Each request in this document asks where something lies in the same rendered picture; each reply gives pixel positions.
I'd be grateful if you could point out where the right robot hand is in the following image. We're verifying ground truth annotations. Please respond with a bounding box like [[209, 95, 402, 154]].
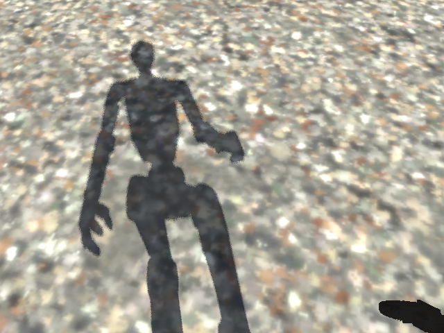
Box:
[[379, 300, 444, 333]]

